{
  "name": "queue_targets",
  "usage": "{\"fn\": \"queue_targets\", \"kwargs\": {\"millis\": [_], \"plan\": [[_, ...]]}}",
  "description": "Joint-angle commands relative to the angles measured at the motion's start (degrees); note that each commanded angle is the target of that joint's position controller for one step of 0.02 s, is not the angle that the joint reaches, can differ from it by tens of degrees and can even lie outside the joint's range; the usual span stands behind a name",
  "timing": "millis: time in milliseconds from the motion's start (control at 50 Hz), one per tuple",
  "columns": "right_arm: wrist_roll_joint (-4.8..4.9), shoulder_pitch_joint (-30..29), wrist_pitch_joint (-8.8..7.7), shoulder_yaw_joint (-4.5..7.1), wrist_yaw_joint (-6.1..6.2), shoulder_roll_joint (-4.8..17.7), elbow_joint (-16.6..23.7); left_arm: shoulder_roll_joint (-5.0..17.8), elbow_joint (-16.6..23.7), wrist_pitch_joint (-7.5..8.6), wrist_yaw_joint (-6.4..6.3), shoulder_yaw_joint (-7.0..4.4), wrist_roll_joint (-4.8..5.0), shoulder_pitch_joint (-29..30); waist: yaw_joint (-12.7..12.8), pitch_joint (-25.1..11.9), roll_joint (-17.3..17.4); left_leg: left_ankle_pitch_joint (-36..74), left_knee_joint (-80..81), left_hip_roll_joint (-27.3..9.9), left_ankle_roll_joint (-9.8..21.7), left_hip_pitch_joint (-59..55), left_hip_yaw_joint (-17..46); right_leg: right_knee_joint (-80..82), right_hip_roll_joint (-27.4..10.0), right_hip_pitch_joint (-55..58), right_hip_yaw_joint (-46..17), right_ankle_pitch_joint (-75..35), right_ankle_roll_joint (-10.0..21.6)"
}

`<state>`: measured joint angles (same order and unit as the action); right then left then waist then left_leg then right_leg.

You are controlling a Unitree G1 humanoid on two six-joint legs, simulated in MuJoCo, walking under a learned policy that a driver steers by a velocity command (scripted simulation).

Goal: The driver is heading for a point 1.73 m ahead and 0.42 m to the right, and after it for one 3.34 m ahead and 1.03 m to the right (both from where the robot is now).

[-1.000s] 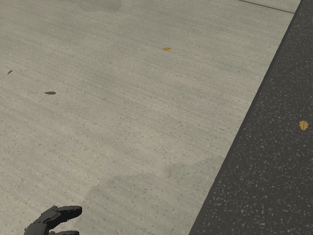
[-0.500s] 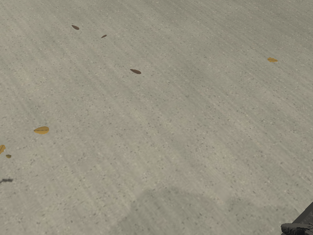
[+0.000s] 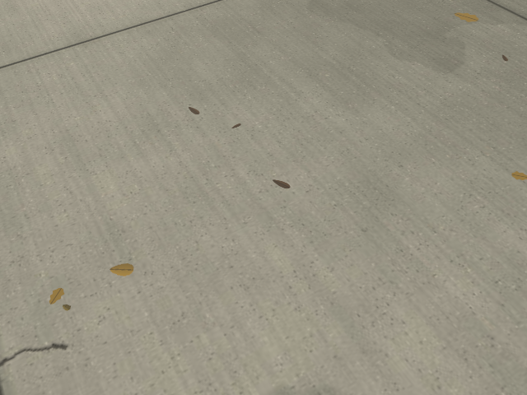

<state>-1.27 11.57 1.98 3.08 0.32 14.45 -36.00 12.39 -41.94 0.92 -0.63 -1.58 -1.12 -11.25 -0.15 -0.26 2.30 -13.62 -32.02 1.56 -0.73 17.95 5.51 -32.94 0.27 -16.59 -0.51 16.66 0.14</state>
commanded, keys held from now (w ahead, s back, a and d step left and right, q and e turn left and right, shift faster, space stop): no key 0.48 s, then w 0.18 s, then w+e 0.34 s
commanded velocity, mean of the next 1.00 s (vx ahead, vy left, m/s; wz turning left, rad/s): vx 0.16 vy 0.00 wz -0.07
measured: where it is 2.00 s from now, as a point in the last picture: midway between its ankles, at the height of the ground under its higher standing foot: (373, 321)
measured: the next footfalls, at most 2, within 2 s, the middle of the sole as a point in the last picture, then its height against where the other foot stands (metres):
right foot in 1.18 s outside the picture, level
left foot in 1.68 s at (322, 316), level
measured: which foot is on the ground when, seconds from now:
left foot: down 0.00-1.00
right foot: down 0.00-0.72, up 0.74-1.00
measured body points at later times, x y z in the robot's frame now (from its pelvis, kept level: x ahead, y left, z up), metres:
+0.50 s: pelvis +0.01 +0.00 +0.00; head +0.01 +0.00 +0.45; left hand +0.14 +0.24 -0.11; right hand +0.15 -0.24 -0.11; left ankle +0.03 +0.13 -0.73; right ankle +0.01 -0.12 -0.73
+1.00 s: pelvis +0.14 +0.01 +0.01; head +0.17 +0.02 +0.46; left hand +0.34 +0.23 -0.10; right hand +0.10 -0.25 -0.11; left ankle +0.04 +0.12 -0.73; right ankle +0.26 -0.16 -0.66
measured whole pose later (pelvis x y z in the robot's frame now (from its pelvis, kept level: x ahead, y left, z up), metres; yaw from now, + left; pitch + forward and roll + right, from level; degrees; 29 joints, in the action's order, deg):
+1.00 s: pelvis +0.14 +0.01 +0.01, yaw -8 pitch +2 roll +1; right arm -0.5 26.4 -5.2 3.6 0.8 11.4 -46.2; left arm 15.5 -41.6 2.4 1.8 -3.7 1.6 -9.7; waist -3.7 -0.2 -2.6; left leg -18.3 -14.2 0.6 0.8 -2.0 -6.9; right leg -53.1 -2.9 -41.5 -3.5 4.3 1.0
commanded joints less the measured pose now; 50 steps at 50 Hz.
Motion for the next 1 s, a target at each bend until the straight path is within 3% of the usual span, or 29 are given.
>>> {"fn": "queue_targets", "kwargs": {"millis": [20,40,60,80,180,480,520,560,620,640,680,700,720,740,760,780,800,820,860,920,1000], "plan": [[0.13,-1.66,-0.71,1.2,0.1,4.29,4.57,6.55,4.21,1.47,0.44,-1.3,-0.04,1.66,0.07,-2.32,-8.12,10.58,2.04,-3.03,0.96,-7.05,1.87,8.29,-6.38,-2.09,-8.59,-4.79,3.05],[0.41,-1.33,-0.67,1.83,0.11,5.98,3.24,7.2,4.37,1.5,0.58,-1.5,0.08,0.21,1.49,-2.29,-3.3,6.63,1.16,-2.06,2.12,-4.43,1.93,8.25,-4.54,-0.88,-5.83,-3.78,2.2],[0.39,-0.67,-0.82,1.65,-0.04,4.38,3.44,8.35,4.29,1.46,0.51,-1.8,0.18,1.56,-0.14,-1.96,-4.46,5.13,2.25,-1.81,2.23,-3.04,2.09,6.9,-4.49,0.33,-5.12,-3.16,1.92],[0.14,-0.46,-0.96,1.34,-0.03,3.59,2.93,7.35,4.71,1.32,0.46,-1.63,0.29,2.34,0.08,-2.05,-3.6,4.92,3.14,-2.25,1.98,-2.89,2.5,6.33,-4.2,0.49,-4.43,-2.8,1.9],[0.25,-1.01,-1.66,1.32,0.31,3.4,2.7,5.73,5.11,0.84,0.4,-1.43,0.27,2.04,0.76,-1.65,-0.46,5.04,3.81,-2.73,1.74,-2.15,3.35,4.8,-3.13,1.25,-3.11,-3.52,1.75],[0.44,0.06,-1.85,1.25,1.35,1.49,2.02,4.19,3.75,1.39,0.34,-1.72,0.53,0.83,0.15,-1.02,-2.02,5.7,3.11,-2.56,1.35,-3.94,3.02,5.5,-2.61,-0.01,-2.76,-3.22,1.22],[0.56,1.4,-1.59,1.26,1.49,1.15,1.22,4.43,2.96,1.09,0.15,-1.88,0.64,-0.68,0.22,-1.21,-2.88,-6.62,2.64,-0.74,1.73,-3.26,1.14,6.81,-1.79,-0.44,-2.58,8.89,2.1],[1.26,2.13,-2.11,1.6,1.6,2.14,1.18,6.9,2.75,0.84,-0.37,-2.68,1.37,-2.2,0.7,2.98,-5.52,-19.33,-0.21,1.07,2.58,2.89,-1.4,9.85,-3.72,-2.12,-6.71,23.93,5.29],[2.72,0.25,-5.09,1.12,0.79,0.23,1.76,10.06,1.49,1.59,-0.67,-3.46,1.9,-6.06,1.68,6.84,-11.75,-12.19,-10.7,0.74,2.82,10.38,-6.51,18.97,-15.34,0.7,-23.7,33.91,12.58],[2.83,-0.97,-5.88,1.13,0.54,0.52,1.9,10.58,1.2,1.74,-0.68,-3.55,2.14,-6.14,2.0,8.19,-11.6,-11.06,-11.55,-0.68,3.57,10.18,-5.5,20.09,-17.2,-0.95,-26.57,32.43,13.9],[2.72,1.86,-7.07,1.15,-0.14,-0.21,0.76,9.74,1.59,1.74,-0.15,-3.04,2.53,-3.03,-0.51,7.75,-11.56,-11.42,-3.61,-0.71,5.55,1.86,-6.34,18.39,-14.79,-4.71,-21.92,25.19,12.21],[2.37,6.16,-7.45,1.55,-0.37,-0.04,-1.0,8.71,2.14,1.49,0.23,-2.63,2.91,-0.36,-3.12,6.3,-10.84,-7.9,2.26,-0.19,6.1,-8.2,-6.15,15.45,-11.22,-9.53,-17.35,20.87,9.88],[1.82,11.62,-7.63,2.66,-0.21,2.67,-2.67,6.24,3.01,1.69,0.38,-1.89,2.89,2.13,-5.61,4.39,-7.1,-6.04,5.55,-3.54,6.72,-16.92,-0.21,6.87,-6.89,-15.23,-12.44,14.26,6.71],[1.23,18.52,-7.9,4.28,-0.11,8.24,-4.13,2.38,5.02,2.58,0.29,-0.88,3.19,4.69,-7.3,2.11,7.06,-16.95,14.59,-13.27,10.78,-24.46,17.5,-12.58,1.54,-24.31,-1.4,8.14,2.22],[0.75,22.3,-8.21,4.93,-0.61,10.73,-4.54,5.86,6.69,3.69,-0.02,-1.78,3.87,5.81,-8.5,2.38,14.43,-15.88,20.73,-23.28,17.53,-26.45,34.85,-26.68,2.91,-33.12,-4.62,15.9,1.89],[0.57,20.21,-8.53,3.67,-0.32,6.84,-4.38,8.11,5.48,4.12,0.12,-2.77,4.48,3.25,-6.15,3.99,8.02,-13.62,19.19,-24.12,17.98,-26.31,32.0,-34.6,0.64,-36.86,-9.68,14.41,3.1],[0.82,17.58,-8.7,2.97,-0.13,4.62,-3.68,7.47,4.06,4.02,0.51,-2.72,4.55,0.98,-4.26,4.0,4.62,-11.66,18.79,-21.72,15.68,-26.63,24.99,-36.78,-0.6,-37.9,-10.55,8.79,4.24],[1.07,14.9,-8.65,2.85,-0.1,4.42,-3.44,6.58,3.49,3.87,0.69,-2.62,3.94,0.63,-3.12,3.81,2.23,-8.82,19.97,-19.99,13.59,-25.95,19.39,-36.0,-1.76,-38.21,-10.34,3.62,4.61],[0.87,12.34,-8.43,2.0,-0.14,2.32,-3.83,5.99,2.92,3.15,1.38,-2.8,3.08,1.21,-2.16,4.12,2.16,4.12,21.64,-16.81,10.41,-22.68,8.71,-33.36,-3.38,-34.88,-9.07,-2.85,3.6],[0.74,13.26,-8.25,2.11,0.25,2.87,-5.64,3.96,3.42,2.29,2.2,-2.21,2.81,2.77,-2.53,4.2,1.84,15.15,22.53,-14.62,9.63,-19.92,-1.14,-28.77,-3.33,-33.37,-5.44,-8.41,1.11],[0.98,12.5,-7.93,2.51,1.1,6.23,-7.3,2.43,7.05,2.56,3.22,-1.07,2.52,10.98,-4.18,6.13,2.22,16.17,24.53,-13.78,8.56,-14.59,-8.92,-12.52,-3.66,-26.26,0.04,-17.89,0.3]]}}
